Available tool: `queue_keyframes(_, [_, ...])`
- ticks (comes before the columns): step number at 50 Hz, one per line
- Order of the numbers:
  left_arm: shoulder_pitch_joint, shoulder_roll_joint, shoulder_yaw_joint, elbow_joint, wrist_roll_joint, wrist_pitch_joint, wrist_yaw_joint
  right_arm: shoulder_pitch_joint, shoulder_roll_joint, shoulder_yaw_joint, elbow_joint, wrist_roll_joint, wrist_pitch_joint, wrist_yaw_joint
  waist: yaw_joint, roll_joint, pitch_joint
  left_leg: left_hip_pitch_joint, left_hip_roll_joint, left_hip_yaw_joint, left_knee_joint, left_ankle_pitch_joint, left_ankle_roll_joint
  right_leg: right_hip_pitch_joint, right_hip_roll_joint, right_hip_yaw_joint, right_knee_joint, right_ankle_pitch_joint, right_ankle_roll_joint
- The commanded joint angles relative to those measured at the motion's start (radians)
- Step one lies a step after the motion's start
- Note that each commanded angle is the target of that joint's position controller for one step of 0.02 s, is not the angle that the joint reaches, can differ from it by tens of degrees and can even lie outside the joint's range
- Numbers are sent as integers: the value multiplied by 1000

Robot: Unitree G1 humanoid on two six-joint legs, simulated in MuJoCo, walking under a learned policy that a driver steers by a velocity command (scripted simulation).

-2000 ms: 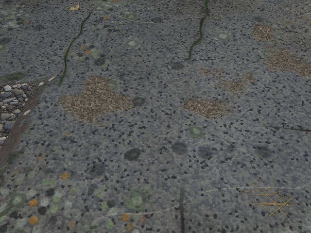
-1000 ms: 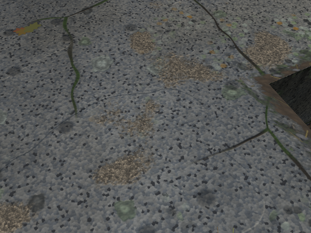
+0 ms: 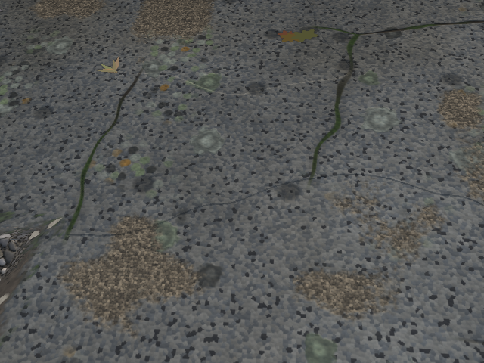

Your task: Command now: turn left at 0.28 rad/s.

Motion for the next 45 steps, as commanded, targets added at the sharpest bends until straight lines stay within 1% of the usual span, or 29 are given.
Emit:
queue_keyframes(1, [-47, 127, 21, -65, 0, -5, 7, 0, -31, -5, -61, 4, -9, -1, -8, -205, -81, -40, 44, 36, -56, 21, -35, 132, -208, 175, -115, 345, -199])
queue_keyframes(3, [-49, 137, 22, -60, 0, 2, 6, -20, 0, 13, -69, -4, -12, 4, 5, -233, -106, 59, 84, 81, -232, 1, -34, 136, -204, 151, -99, 354, -198])
queue_keyframes(4, [-39, 153, 26, -55, -2, 6, 4, -32, 9, 19, -73, -5, -14, 8, 17, -250, -109, 105, 93, 107, -312, -11, -30, 128, -210, 152, -96, 358, -202])
queue_keyframes(5, [-22, 167, 29, -49, -5, 11, 2, -32, -1, 17, -70, -1, -15, 10, 27, -258, -110, 138, 91, 128, -378, 7, -27, 126, -217, 163, -90, 364, -207])
queue_keyframes(6, [-14, 174, 28, -43, -10, 14, 0, -17, -11, 14, -60, 1, -16, 12, 24, -255, -111, 176, 87, 142, -460, 59, -19, 122, -220, 170, -78, 366, -205])
queue_keyframes(7, [-22, 170, 23, -39, -18, 16, -2, 18, -10, 13, -42, 0, -17, 14, 2, -242, -108, 240, 82, 156, -591, 162, -3, 102, -213, 163, -59, 367, -192])
queue_keyframes(8, [-6, 155, 16, -28, -26, 13, -3, 46, -10, 14, -25, -6, -19, 16, -15, -221, -99, 318, 76, 160, -741, 285, 22, 70, -199, 152, -46, 350, -162])
queue_keyframes(9, [40, 138, 7, -11, -21, 2, -7, 50, -40, 13, -30, -15, -20, 13, -6, -176, -114, 425, 122, 90, -770, 398, 55, 4, -183, 140, -36, 285, -100])
queue_keyframes(10, [60, 102, -7, -18, 15, -13, -17, 73, -112, 2, -39, -25, -18, 2, 23, -3, -167, 530, 269, -61, -717, 661, 104, -71, -113, 60, 71, 129, -26])
queue_keyframes(11, [53, 57, -19, -23, 18, -20, -14, 12, -78, 14, -22, -36, -21, 10, 57, 156, -148, 356, 311, -87, -703, 543, 191, -14, -62, -3, 8, -70, 31])
queue_keyframes(12, [1, 102, -14, -14, 24, -18, -9, -38, -12, 29, -47, -36, -31, 19, 26, 89, -106, 307, 260, -63, -721, 393, 189, 31, -62, -4, 10, -16, 61])
queue_keyframes(13, [-25, 107, -11, -10, 22, -17, -9, -24, 4, 35, -32, -44, -39, 21, 12, 69, -92, 294, 228, -43, -726, 311, 160, 37, -56, -10, 6, 33, 68])
queue_keyframes(14, [-24, 110, -9, 2, 15, -12, -4, -9, -17, 32, -26, -43, -46, 20, 4, 55, -72, 278, 205, -29, -729, 286, 142, 42, -53, -13, 14, 54, 69])
queue_keyframes(15, [-11, 115, -7, 7, 13, -6, 0, -7, -24, 31, -18, -38, -54, 21, 7, 54, -46, 262, 206, -33, -733, 287, 135, 39, -58, -7, 6, 72, 68])
queue_keyframes(17, [5, 109, -9, 25, 7, -5, 3, 13, -8, 39, -3, -34, -61, 16, 9, 48, -31, 250, 195, -21, -727, 303, 125, 46, -63, -2, -5, 88, 64])
queue_keyframes(19, [17, 107, -8, 48, 6, -6, 5, 18, 1, 43, 4, -32, -62, 14, 7, 26, -28, 253, 188, -16, -724, 309, 125, 51, -64, -4, -11, 96, 67])
queue_keyframes(23, [28, 109, -7, 87, 3, -5, 9, 19, 5, 45, 20, -30, -63, 13, 6, -10, -28, 260, 177, -8, -720, 328, 127, 61, -67, -2, -20, 111, 75])
queue_keyframes(27, [38, 116, -5, 125, 1, -4, 14, 26, 10, 45, 45, -28, -65, 14, 6, -30, -39, 276, 166, 7, -711, 376, 126, 74, -70, -1, -23, 133, 78])
queue_keyframes(36, [53, 120, -5, 206, -4, 4, 25, 51, 13, 44, 123, -22, -65, 11, 7, -39, -41, 286, 142, 42, -701, 424, 117, 91, -68, -6, -26, 155, 72])
queue_keyframes(45, [60, 109, -9, 276, -7, 11, 31, 77, 13, 48, 201, -19, -64, 2, 6, -43, -23, 281, 127, 66, -700, 409, 105, 88, -58, -14, -34, 148, 62])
